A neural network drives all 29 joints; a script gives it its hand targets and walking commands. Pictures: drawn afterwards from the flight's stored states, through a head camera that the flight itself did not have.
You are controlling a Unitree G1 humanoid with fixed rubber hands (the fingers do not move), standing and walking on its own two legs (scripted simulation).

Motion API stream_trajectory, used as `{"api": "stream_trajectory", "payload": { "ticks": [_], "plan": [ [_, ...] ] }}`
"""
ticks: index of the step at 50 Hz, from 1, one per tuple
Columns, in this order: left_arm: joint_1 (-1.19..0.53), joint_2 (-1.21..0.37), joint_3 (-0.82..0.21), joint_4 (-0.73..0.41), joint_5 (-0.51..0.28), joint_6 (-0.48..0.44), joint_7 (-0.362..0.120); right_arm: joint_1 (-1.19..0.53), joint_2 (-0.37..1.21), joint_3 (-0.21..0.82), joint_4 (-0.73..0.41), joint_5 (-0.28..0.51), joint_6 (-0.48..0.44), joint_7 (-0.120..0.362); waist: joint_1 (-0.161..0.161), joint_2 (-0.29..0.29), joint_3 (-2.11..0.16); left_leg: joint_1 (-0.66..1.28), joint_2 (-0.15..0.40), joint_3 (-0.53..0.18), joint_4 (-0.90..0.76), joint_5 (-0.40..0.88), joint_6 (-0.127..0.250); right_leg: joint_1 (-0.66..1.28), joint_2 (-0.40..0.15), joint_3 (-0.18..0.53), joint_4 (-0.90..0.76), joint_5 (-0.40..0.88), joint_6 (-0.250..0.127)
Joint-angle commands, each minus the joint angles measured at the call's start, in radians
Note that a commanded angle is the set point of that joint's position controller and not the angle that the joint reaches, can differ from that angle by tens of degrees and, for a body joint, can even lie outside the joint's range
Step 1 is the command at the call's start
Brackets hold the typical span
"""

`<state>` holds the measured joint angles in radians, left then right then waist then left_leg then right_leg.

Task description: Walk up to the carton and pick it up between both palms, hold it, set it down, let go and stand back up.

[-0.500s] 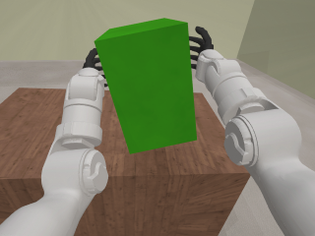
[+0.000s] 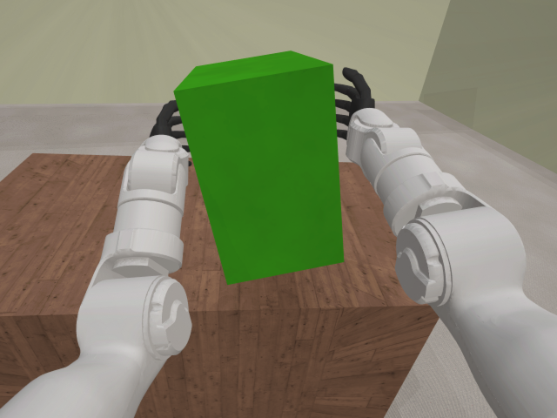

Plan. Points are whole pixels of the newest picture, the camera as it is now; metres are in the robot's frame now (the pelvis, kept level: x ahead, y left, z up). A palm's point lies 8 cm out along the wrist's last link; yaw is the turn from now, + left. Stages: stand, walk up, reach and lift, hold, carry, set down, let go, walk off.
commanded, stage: set down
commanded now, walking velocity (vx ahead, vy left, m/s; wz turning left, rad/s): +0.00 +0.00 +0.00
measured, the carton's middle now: (262, 154) +0.50 +0.03 +0.22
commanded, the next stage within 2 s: none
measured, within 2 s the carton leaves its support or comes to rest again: neither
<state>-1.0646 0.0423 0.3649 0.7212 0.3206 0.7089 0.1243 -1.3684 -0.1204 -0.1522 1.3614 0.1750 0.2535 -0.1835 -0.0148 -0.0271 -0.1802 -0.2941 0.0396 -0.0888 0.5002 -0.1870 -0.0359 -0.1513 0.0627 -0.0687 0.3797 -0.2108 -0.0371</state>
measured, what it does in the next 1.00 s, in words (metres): stands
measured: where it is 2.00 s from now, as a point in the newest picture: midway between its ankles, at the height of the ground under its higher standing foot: outside the picture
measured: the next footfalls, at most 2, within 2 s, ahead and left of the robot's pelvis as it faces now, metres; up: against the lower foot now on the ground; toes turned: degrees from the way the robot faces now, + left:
none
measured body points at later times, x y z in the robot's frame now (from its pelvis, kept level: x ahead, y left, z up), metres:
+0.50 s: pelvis +0.01 +0.00 +0.00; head -0.05 +0.03 +0.45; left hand +0.42 +0.17 +0.24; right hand +0.44 -0.10 +0.30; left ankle +0.05 +0.13 -0.74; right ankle +0.00 -0.10 -0.74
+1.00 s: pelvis +0.01 +0.00 +0.00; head -0.04 +0.02 +0.45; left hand +0.42 +0.16 +0.21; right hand +0.45 -0.11 +0.27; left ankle +0.05 +0.13 -0.74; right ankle +0.00 -0.10 -0.74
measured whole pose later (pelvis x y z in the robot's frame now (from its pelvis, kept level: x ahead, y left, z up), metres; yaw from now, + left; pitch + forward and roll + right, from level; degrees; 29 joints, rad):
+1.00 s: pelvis +0.01 +0.00 +0.00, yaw +0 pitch +0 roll -2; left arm -0.96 -0.06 0.39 0.72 0.32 0.59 0.21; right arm -1.29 -0.17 -0.11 1.42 0.15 0.15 -0.06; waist 0.01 -0.02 -0.14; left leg -0.29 0.04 -0.09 0.50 -0.20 -0.04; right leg -0.15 0.06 -0.07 0.38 -0.23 -0.04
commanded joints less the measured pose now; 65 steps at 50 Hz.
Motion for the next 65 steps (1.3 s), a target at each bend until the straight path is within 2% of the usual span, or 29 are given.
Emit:
{"api": "stream_trajectory", "payload": {
  "ticks": [1,8,11,16,20,25,30,33,36,40,49,50,53,61,65],
  "plan": [
    [-0.831,-0.580,-0.207,-0.135,-0.137,-0.170,-0.101,-0.684,0.496,-0.023,-0.214,0.034,-0.065,0.217,0.035,0.116,-0.382,0.381,-0.048,0.037,-0.150,0.195,-0.007,-0.011,-0.032,-0.011,-0.136,0.017,0.090],
    [-0.845,-0.620,-0.244,-0.160,-0.164,-0.202,-0.081,-0.727,0.508,-0.003,-0.262,0.034,-0.106,0.235,0.056,0.128,-0.455,0.406,-0.046,0.039,-0.136,0.246,-0.016,-0.012,-0.031,-0.012,-0.126,0.062,0.084],
    [-0.850,-0.629,-0.251,-0.168,-0.170,-0.215,-0.071,-0.721,0.512,0.002,-0.259,0.032,-0.115,0.240,0.055,0.127,-0.482,0.424,-0.044,0.039,-0.132,0.264,-0.018,-0.016,-0.028,-0.013,-0.124,0.074,0.079],
    [-0.830,-0.631,-0.239,-0.172,-0.159,-0.225,-0.056,-0.690,0.493,0.007,-0.241,0.026,-0.121,0.254,0.080,0.128,-0.482,0.432,-0.038,0.041,-0.129,0.292,-0.023,-0.019,-0.024,-0.011,-0.123,0.080,0.073],
    [-0.791,-0.637,-0.234,-0.178,-0.148,-0.224,-0.046,-0.648,0.474,0.018,-0.221,0.031,-0.123,0.265,0.088,0.129,-0.463,0.435,-0.034,0.037,-0.123,0.332,-0.028,-0.014,-0.019,-0.013,-0.119,0.108,0.069],
    [-0.770,-0.628,-0.214,-0.196,-0.132,-0.230,-0.035,-0.611,0.456,0.025,-0.202,0.032,-0.124,0.280,0.112,0.133,-0.454,0.437,-0.032,0.043,-0.122,0.363,-0.034,-0.013,-0.015,-0.010,-0.113,0.124,0.065],
    [-0.762,-0.632,-0.219,-0.239,-0.130,-0.242,-0.017,-0.621,0.477,0.086,-0.232,0.056,-0.132,0.293,0.159,0.135,-0.488,0.433,-0.032,0.053,-0.103,0.428,-0.036,0.007,-0.009,-0.005,-0.099,0.178,0.065],
    [-0.771,-0.650,-0.227,-0.272,-0.132,-0.254,-0.004,-0.616,0.485,0.104,-0.240,0.065,-0.142,0.299,0.175,0.148,-0.504,0.439,-0.032,0.055,-0.093,0.466,-0.042,-0.001,-0.005,-0.002,-0.092,0.203,0.063],
    [-0.785,-0.687,-0.257,-0.291,-0.141,-0.273,0.012,-0.628,0.493,0.111,-0.253,0.065,-0.160,0.305,0.178,0.159,-0.553,0.445,-0.028,0.054,-0.084,0.488,-0.052,-0.025,0.003,-0.008,-0.089,0.214,0.055],
    [-0.802,-0.707,-0.269,-0.299,-0.145,-0.292,0.029,-0.614,0.493,0.094,-0.242,0.047,-0.171,0.315,0.178,0.166,-0.562,0.439,-0.023,0.055,-0.088,0.466,-0.056,-0.052,0.005,-0.010,-0.091,0.195,0.046],
    [-0.770,-0.650,-0.175,-0.244,-0.090,-0.285,0.046,-0.547,0.425,0.013,-0.159,-0.016,-0.161,0.348,0.204,0.147,-0.444,0.368,-0.014,0.072,-0.139,0.306,-0.046,-0.088,-0.002,-0.009,-0.107,0.065,0.034],
    [-0.772,-0.658,-0.182,-0.251,-0.092,-0.285,0.047,-0.544,0.418,0.000,-0.159,-0.022,-0.163,0.349,0.194,0.153,-0.447,0.372,-0.013,0.072,-0.142,0.297,-0.049,-0.098,-0.001,-0.012,-0.105,0.061,0.032],
    [-0.760,-0.651,-0.173,-0.255,-0.088,-0.283,0.049,-0.521,0.407,-0.017,-0.154,-0.043,-0.166,0.358,0.192,0.150,-0.433,0.358,-0.016,0.074,-0.148,0.275,-0.050,-0.100,-0.002,-0.015,-0.108,0.046,0.028],
    [-0.713,-0.668,-0.167,-0.223,-0.075,-0.295,0.059,-0.529,0.388,-0.047,-0.187,-0.083,-0.195,0.372,0.208,0.157,-0.467,0.344,-0.017,0.080,-0.136,0.326,-0.061,-0.119,0.000,-0.018,-0.108,0.062,0.018],
    [-0.675,-0.655,-0.138,-0.210,-0.062,-0.303,0.059,-0.546,0.376,-0.034,-0.224,-0.088,-0.208,0.372,0.235,0.146,-0.482,0.345,-0.020,0.088,-0.121,0.392,-0.061,-0.104,0.003,-0.017,-0.106,0.093,0.018]
  ]
}}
